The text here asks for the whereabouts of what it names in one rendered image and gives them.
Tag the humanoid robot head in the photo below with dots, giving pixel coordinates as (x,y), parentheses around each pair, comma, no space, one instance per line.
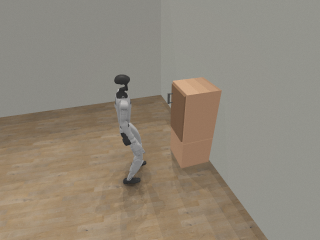
(122,79)

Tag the robot right forearm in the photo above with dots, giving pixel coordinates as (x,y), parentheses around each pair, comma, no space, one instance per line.
(128,133)

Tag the cupboard door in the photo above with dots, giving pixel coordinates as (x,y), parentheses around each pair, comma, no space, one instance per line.
(177,116)

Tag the robot right upper arm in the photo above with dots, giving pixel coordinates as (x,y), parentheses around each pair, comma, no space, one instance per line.
(123,106)

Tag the humanoid robot torso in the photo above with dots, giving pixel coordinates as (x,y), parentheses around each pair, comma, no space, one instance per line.
(117,103)

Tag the right robot hand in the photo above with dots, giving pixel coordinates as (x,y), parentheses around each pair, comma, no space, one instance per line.
(137,147)

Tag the handle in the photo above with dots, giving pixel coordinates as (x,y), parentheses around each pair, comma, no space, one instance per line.
(168,98)

